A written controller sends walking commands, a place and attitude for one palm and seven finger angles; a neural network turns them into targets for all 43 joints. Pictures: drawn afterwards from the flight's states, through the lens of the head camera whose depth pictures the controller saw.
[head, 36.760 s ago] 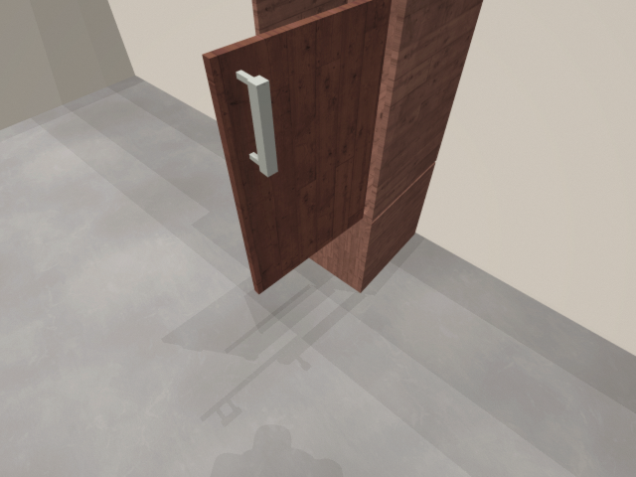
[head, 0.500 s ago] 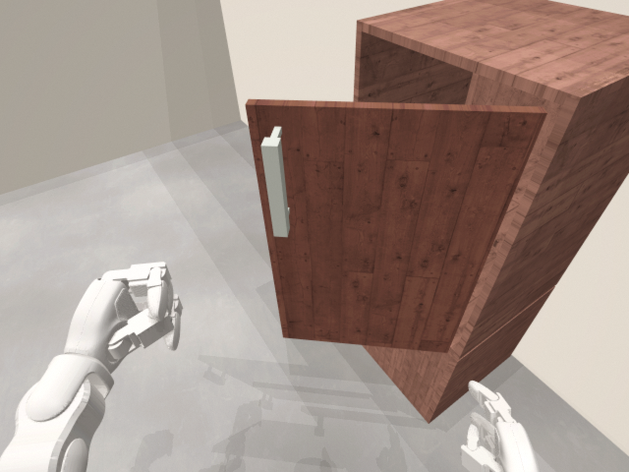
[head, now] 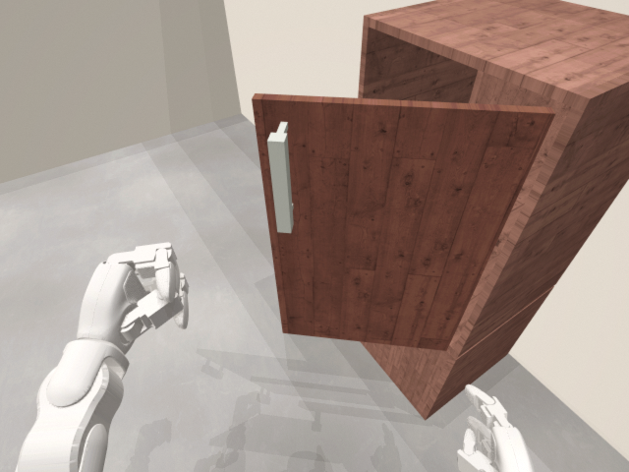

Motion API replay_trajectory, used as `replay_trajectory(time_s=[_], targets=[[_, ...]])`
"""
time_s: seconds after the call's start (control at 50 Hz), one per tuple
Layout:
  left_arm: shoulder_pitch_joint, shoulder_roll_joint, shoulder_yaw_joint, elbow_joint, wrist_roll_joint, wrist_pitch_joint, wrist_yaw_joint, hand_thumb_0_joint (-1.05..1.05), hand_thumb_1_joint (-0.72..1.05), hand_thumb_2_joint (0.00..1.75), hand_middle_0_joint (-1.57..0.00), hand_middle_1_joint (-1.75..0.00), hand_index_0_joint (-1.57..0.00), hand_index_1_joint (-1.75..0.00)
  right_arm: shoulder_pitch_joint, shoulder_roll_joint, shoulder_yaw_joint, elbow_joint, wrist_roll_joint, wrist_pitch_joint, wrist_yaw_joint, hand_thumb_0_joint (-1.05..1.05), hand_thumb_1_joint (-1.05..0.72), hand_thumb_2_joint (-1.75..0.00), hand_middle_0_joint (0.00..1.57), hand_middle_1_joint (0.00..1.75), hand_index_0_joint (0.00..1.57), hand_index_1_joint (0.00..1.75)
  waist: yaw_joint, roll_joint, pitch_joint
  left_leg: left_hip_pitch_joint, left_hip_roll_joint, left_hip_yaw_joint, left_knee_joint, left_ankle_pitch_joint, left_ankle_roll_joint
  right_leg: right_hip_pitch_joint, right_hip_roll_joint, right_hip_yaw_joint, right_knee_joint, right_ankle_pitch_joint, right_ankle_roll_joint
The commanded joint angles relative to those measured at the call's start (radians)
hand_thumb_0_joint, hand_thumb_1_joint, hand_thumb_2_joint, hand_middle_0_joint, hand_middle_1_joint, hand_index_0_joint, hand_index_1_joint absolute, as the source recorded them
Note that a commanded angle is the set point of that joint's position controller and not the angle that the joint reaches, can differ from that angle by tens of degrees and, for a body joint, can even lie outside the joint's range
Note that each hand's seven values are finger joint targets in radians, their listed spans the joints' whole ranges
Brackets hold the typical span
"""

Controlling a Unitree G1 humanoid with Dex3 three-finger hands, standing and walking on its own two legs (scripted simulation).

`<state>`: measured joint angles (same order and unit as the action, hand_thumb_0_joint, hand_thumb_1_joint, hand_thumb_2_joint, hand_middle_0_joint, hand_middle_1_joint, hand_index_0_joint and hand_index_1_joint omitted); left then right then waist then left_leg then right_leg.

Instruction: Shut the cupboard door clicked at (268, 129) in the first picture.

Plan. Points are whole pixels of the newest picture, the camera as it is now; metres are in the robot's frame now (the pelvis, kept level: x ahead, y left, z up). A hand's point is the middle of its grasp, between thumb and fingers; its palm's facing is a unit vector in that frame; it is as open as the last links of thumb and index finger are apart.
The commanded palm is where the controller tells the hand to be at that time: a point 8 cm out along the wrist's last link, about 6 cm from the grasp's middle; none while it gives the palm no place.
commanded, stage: bring the fist close to the handle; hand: left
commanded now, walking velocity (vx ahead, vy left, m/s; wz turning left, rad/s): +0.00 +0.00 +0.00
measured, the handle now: (284, 179) +0.48 +0.10 +0.14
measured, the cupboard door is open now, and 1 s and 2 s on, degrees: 49 49 39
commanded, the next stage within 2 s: push the door shut along its arc in 1.20 s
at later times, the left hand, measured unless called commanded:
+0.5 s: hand (254, 256) +0.32 +0.11 +0.15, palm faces -0.05 -1.00 -0.03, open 3.1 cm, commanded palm +0.31 +0.16 +0.15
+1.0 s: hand (306, 221) +0.38 +0.06 +0.15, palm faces -0.02 -1.00 +0.00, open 3.1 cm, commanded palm +0.36 +0.11 +0.15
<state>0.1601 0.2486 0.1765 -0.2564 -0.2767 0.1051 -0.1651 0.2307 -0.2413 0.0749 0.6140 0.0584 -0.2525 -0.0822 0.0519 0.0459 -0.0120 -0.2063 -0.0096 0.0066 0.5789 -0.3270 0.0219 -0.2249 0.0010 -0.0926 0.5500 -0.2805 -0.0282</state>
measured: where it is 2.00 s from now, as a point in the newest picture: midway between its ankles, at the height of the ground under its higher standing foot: outside the picture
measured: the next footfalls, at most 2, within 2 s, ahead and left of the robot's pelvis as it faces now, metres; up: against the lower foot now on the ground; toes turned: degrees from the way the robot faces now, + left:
none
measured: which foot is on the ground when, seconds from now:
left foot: down 0.00-1.00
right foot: down 0.00-1.00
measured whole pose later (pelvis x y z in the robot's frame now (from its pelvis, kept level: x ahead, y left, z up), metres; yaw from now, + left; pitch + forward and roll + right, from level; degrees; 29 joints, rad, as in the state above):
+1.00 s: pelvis +0.01 -0.02 +0.00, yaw -3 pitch -1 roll +1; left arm -0.38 0.09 0.04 0.26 -0.14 0.13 0.09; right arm 0.23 -0.23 0.04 0.63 0.04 -0.03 -0.04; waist -0.01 0.04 -0.02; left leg -0.19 0.01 0.05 0.50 -0.30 0.00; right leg -0.25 0.02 -0.05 0.53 -0.27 -0.05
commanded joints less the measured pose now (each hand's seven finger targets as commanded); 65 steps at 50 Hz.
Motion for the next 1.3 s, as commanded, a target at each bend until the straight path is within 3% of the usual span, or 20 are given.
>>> replay_trajectory(time_s=[0.0,0.02,0.1,0.12,0.24,0.32,0.34,0.44,0.48,0.52,0.64,0.68,0.72,0.78,0.9,0.92,1.0,1.12,1.18,1.28], targets=[[-0.298,0.067,-0.029,-0.141,0.016,-0.061,0.005,0.0,0.9,0.9,-1.3,-1.5,-1.3,-1.5,-0.116,-0.109,-0.046,-0.148,0.004,-0.062,-0.01,0.0,-0.9,-0.9,0.2,0.3,0.2,0.3,-0.031,0.01,-0.061,0.008,0.01,-0.043,-0.118,0.143,0.0,-0.021,-0.006,0.033,-0.092,0.087,0.013],[-0.285,0.084,-0.026,-0.1,0.027,-0.04,0.004,0.0,0.9,0.9,-1.3,-1.5,-1.3,-1.5,-0.115,-0.116,-0.052,-0.145,0.007,-0.054,-0.01,0.0,-0.9,-0.9,0.2,0.3,0.2,0.3,-0.031,-0.038,-0.059,-0.001,0.014,-0.04,-0.116,0.139,0.005,-0.015,-0.009,0.042,-0.101,0.078,0.015],[-0.353,0.068,-0.037,-0.117,0.041,0.026,0.019,0.0,0.9,0.9,-1.3,-1.5,-1.3,-1.5,-0.141,-0.107,-0.047,-0.175,0.005,-0.024,-0.007,0.0,-0.9,-0.9,0.2,0.3,0.2,0.3,-0.009,-0.034,-0.124,0.017,0.007,-0.036,-0.121,0.188,0.003,0.025,-0.012,0.035,-0.082,0.132,0.011],[-0.346,0.121,0.018,-0.107,0.041,0.025,0.038,0.0,0.9,0.9,-1.3,-1.5,-1.3,-1.5,-0.144,-0.111,-0.051,-0.171,0.002,-0.018,-0.006,0.0,-0.9,-0.9,0.2,0.3,0.2,0.3,-0.001,-0.073,-0.147,0.015,0.011,-0.031,-0.115,0.207,0.004,0.048,-0.014,0.042,-0.084,0.146,0.013],[-0.443,0.067,0.005,-0.175,0.052,-0.031,0.115,0.0,0.9,0.9,-1.3,-1.5,-1.3,-1.5,-0.149,-0.087,-0.048,-0.174,-0.014,0.003,0.016,0.0,-0.9,-0.9,0.2,0.3,0.2,0.3,0.0,-0.041,-0.252,0.071,0.012,-0.01,-0.102,0.351,-0.003,0.102,-0.012,0.037,-0.047,0.314,0.01],[-0.399,0.036,-0.04,-0.074,0.078,-0.01,0.114,0.0,0.9,0.9,-1.3,-1.5,-1.3,-1.5,-0.137,-0.094,-0.053,-0.161,-0.009,0.03,0.028,0.0,-0.9,-0.9,0.2,0.3,0.2,0.3,-0.008,-0.036,-0.187,0.058,0.015,0.0,-0.096,0.375,-0.007,0.085,-0.012,0.04,-0.05,0.361,0.006],[-0.418,-0.012,-0.093,-0.081,0.081,0.002,0.104,0.0,0.9,0.9,-1.3,-1.5,-1.3,-1.5,-0.139,-0.09,-0.051,-0.167,-0.006,0.039,0.032,0.0,-0.9,-0.9,0.2,0.3,0.2,0.3,-0.019,-0.035,-0.174,0.058,0.013,0.0,-0.101,0.369,-0.006,0.076,-0.014,0.035,-0.052,0.361,0.008],[-0.558,-0.043,-0.146,-0.059,0.086,0.059,0.112,0.0,0.9,0.9,-1.3,-1.5,-1.3,-1.5,-0.158,-0.093,-0.052,-0.176,-0.002,0.074,0.022,0.0,-0.9,-0.9,0.2,0.3,0.2,0.3,-0.039,-0.065,-0.149,0.06,0.01,-0.008,-0.103,0.29,0.001,0.042,-0.012,0.039,-0.074,0.283,0.012],[-0.661,-0.041,-0.141,-0.049,0.089,0.053,0.135,0.0,0.9,0.9,-1.3,-1.5,-1.3,-1.5,-0.163,-0.09,-0.05,-0.168,-0.007,0.082,0.015,0.0,-0.9,-0.9,0.2,0.3,0.2,0.3,-0.047,-0.069,-0.161,0.07,0.007,-0.011,-0.102,0.266,0.001,0.031,-0.01,0.04,-0.077,0.251,0.013],[-0.713,0.024,-0.08,-0.028,0.095,0.032,0.171,0.0,0.9,0.9,-1.3,-1.5,-1.3,-1.5,-0.159,-0.095,-0.051,-0.153,-0.014,0.091,0.01,0.0,-0.9,-0.9,0.2,0.3,0.2,0.3,-0.04,-0.094,-0.196,0.072,0.008,-0.01,-0.102,0.26,0.002,0.052,-0.011,0.05,-0.082,0.234,0.012],[-0.841,-0.065,-0.145,0.124,0.121,-0.001,0.22,0.0,0.9,0.9,-1.3,-1.5,-1.3,-1.5,-0.149,-0.079,-0.051,-0.13,-0.019,0.117,0.023,0.0,-0.9,-0.9,0.2,0.3,0.2,0.3,-0.046,-0.043,-0.252,0.092,0.005,-0.005,-0.097,0.318,-0.005,0.067,-0.01,0.048,-0.06,0.308,0.005],[-0.885,-0.079,-0.153,0.215,0.123,0.014,0.224,0.0,0.9,0.9,-1.3,-1.5,-1.3,-1.5,-0.143,-0.082,-0.053,-0.121,-0.017,0.128,0.024,0.0,-0.9,-0.9,0.2,0.3,0.2,0.3,-0.055,-0.055,-0.224,0.071,0.001,-0.003,-0.099,0.283,-0.005,0.049,-0.009,0.052,-0.072,0.287,0.007],[-0.856,-0.029,-0.096,0.316,0.13,0.032,0.228,0.0,0.9,0.9,-1.3,-1.5,-1.3,-1.5,-0.131,-0.093,-0.058,-0.114,-0.017,0.145,0.023,0.0,-0.9,-0.9,0.2,0.3,0.2,0.3,-0.043,-0.104,-0.211,0.045,0.003,0.001,-0.102,0.279,-0.003,0.066,-0.01,0.057,-0.082,0.292,0.008],[-0.95,-0.089,-0.142,0.334,0.128,0.038,0.231,0.0,0.9,0.9,-1.3,-1.5,-1.3,-1.5,-0.126,-0.087,-0.059,-0.125,-0.014,0.158,0.024,0.0,-0.9,-0.9,0.2,0.3,0.2,0.3,-0.053,-0.103,-0.231,0.046,0.001,0.006,-0.1,0.3,-0.002,0.068,-0.012,0.058,-0.077,0.33,0.008],[-0.934,-0.022,-0.06,0.262,0.124,-0.052,0.249,0.0,0.9,0.9,-1.3,-1.5,-1.3,-1.5,-0.123,-0.083,-0.067,-0.149,-0.021,0.157,0.031,0.0,-0.9,-0.9,0.2,0.3,0.2,0.3,-0.016,-0.112,-0.332,0.058,-0.001,0.031,-0.104,0.355,0.002,0.163,-0.016,0.076,-0.061,0.439,0.012],[-0.918,0.01,-0.037,0.269,0.13,-0.068,0.255,0.0,0.9,0.9,-1.3,-1.5,-1.3,-1.5,-0.119,-0.086,-0.07,-0.145,-0.021,0.16,0.03,0.0,-0.9,-0.9,0.2,0.3,0.2,0.3,-0.011,-0.121,-0.322,0.051,0.003,0.029,-0.107,0.35,0.002,0.171,-0.017,0.077,-0.064,0.431,0.014],[-0.912,-0.026,-0.087,0.248,0.147,-0.091,0.251,0.0,0.9,0.9,-1.3,-1.5,-1.3,-1.5,-0.116,-0.081,-0.073,-0.146,-0.017,0.157,0.036,0.0,-0.9,-0.9,0.2,0.3,0.2,0.3,-0.025,-0.08,-0.295,0.061,-0.002,0.042,-0.11,0.322,0.006,0.146,-0.015,0.087,-0.079,0.416,0.017],[-0.917,-0.008,-0.082,0.31,0.12,-0.053,0.213,0.0,0.9,0.9,-1.3,-1.5,-1.3,-1.5,-0.131,-0.094,-0.074,-0.139,-0.007,0.163,0.019,0.0,-0.9,-0.9,0.2,0.3,0.2,0.3,-0.043,-0.119,-0.218,0.046,-0.007,0.036,-0.124,0.203,0.013,0.104,-0.017,0.1,-0.144,0.248,0.027],[-0.966,-0.046,-0.118,0.325,0.106,-0.046,0.201,0.0,0.9,0.9,-1.3,-1.5,-1.3,-1.5,-0.141,-0.088,-0.067,-0.136,-0.004,0.158,0.013,0.0,-0.9,-0.9,0.2,0.3,0.2,0.3,-0.055,-0.108,-0.195,0.045,-0.011,0.031,-0.127,0.166,0.012,0.069,-0.017,0.103,-0.159,0.186,0.026],[-1.063,-0.003,-0.083,0.381,0.106,-0.067,0.224,0.0,0.9,0.9,-1.3,-1.5,-1.3,-1.5,-0.149,-0.086,-0.061,-0.119,-0.006,0.156,0.007,0.0,-0.9,-0.9,0.2,0.3,0.2,0.3,-0.058,-0.107,-0.192,0.025,-0.013,0.022,-0.13,0.106,0.011,0.051,-0.025,0.124,-0.181,0.062,0.025]])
